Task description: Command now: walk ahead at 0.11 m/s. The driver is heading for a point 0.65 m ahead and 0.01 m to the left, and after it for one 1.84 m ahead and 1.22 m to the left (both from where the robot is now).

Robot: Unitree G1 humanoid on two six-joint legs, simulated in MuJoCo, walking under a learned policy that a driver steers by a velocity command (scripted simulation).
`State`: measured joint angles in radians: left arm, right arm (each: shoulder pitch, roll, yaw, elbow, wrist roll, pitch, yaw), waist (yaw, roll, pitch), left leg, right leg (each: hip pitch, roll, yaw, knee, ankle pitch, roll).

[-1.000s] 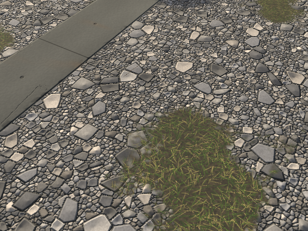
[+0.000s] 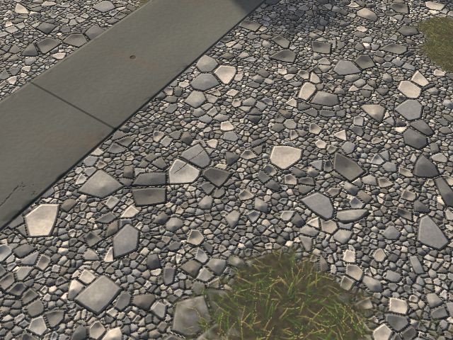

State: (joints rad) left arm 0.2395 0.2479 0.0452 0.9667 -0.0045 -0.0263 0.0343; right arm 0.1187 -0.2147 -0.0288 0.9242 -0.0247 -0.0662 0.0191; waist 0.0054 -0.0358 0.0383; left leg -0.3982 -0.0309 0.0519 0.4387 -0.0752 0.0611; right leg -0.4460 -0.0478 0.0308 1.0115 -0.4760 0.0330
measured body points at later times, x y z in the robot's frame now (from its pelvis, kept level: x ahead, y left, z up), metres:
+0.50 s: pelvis +0.06 -0.02 +0.00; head +0.08 -0.02 +0.45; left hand +0.09 +0.22 -0.15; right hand +0.13 -0.27 -0.15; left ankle +0.10 +0.09 -0.73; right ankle +0.05 -0.15 -0.73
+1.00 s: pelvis +0.14 -0.01 -0.02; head +0.15 -0.01 +0.43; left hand +0.10 +0.23 -0.17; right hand +0.17 -0.26 -0.16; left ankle +0.10 +0.08 -0.73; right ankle +0.05 -0.15 -0.73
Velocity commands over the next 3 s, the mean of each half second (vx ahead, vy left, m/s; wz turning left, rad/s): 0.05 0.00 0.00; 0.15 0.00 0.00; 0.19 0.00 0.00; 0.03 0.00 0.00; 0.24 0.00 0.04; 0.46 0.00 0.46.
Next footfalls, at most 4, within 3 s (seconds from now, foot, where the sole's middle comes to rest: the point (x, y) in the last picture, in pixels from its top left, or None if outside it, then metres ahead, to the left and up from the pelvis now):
0.16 right None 0.09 -0.15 -0.77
1.36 right None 0.43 -0.12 -0.77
1.68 left None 0.33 0.09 -0.77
2.84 left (199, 233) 0.80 0.10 -0.77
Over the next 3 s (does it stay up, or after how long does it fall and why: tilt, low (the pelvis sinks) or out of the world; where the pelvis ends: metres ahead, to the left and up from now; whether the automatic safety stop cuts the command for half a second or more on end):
stays up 0.72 0.02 0.00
